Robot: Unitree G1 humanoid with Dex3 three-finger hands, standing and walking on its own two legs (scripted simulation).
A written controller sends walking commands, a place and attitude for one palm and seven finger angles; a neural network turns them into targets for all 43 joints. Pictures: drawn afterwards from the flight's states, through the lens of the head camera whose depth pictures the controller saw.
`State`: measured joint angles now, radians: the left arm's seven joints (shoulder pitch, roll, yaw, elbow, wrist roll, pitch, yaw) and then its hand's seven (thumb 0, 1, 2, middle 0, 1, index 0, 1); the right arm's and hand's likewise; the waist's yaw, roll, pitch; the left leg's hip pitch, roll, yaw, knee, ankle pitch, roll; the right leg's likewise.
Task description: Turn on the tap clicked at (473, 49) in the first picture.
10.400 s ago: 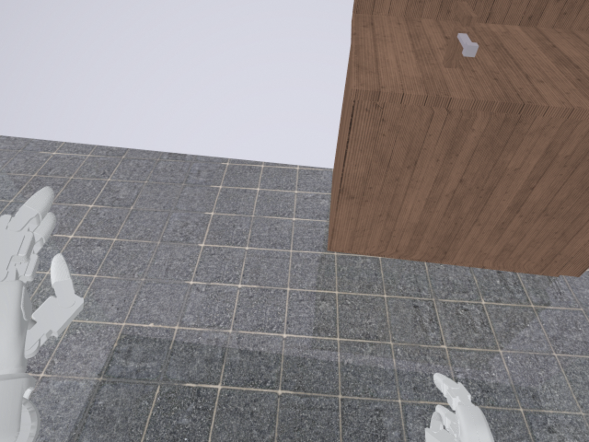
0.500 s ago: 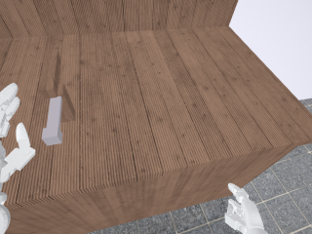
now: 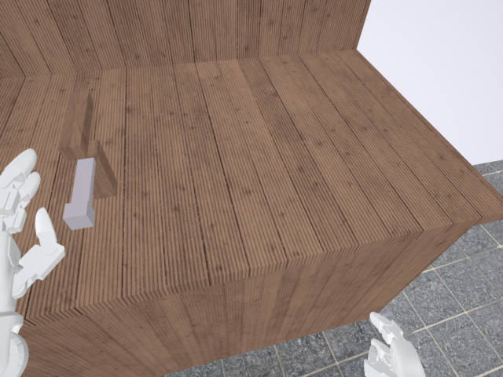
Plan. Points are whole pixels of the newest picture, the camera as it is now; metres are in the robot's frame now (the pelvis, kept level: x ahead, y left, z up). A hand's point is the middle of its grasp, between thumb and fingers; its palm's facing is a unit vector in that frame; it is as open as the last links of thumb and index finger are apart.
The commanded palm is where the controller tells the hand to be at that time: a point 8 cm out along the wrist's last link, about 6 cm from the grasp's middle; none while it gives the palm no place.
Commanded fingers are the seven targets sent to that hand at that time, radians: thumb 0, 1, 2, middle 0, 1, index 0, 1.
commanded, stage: come to a stop and stand still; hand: left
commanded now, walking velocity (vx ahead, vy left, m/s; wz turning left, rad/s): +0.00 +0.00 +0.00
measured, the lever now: (79, 215) +0.28 +0.26 +0.13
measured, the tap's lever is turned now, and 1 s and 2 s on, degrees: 0 0 0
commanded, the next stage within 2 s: look again from close up in 0.06 s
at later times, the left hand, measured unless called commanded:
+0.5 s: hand (53, 251) +0.21 +0.25 +0.16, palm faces +0.39 -0.85 -0.35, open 7.4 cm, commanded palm +0.16 +0.29 +0.17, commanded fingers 0.00 0.90 0.90 -0.20 -0.30 -0.20 -0.30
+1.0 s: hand (91, 274) +0.19 +0.19 +0.17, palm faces +0.32 -0.82 -0.47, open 7.4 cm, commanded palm +0.13 +0.24 +0.17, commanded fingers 0.00 0.90 0.90 -0.20 -0.30 -0.20 -0.30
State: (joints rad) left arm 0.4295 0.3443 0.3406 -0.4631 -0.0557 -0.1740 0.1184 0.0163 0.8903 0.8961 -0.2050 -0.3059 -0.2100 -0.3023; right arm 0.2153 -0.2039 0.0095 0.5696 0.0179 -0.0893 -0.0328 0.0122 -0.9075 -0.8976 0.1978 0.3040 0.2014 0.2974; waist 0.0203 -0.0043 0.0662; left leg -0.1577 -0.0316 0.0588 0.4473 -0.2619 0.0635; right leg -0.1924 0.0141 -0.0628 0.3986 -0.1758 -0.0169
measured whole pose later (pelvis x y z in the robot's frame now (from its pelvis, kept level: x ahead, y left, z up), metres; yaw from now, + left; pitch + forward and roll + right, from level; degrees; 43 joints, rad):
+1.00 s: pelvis -0.04 -0.04 -0.02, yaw -1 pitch -1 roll -1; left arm 0.47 0.41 0.43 -0.61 -0.08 -0.24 0.08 0.02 0.89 0.90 -0.21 -0.31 -0.21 -0.30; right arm 0.17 -0.17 0.00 0.55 0.00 -0.12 -0.02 0.01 -0.91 -0.90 0.20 0.30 0.20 0.30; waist 0.03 0.01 0.15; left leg -0.32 0.03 0.05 0.63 -0.30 0.01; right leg -0.35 0.07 -0.08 0.55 -0.19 -0.08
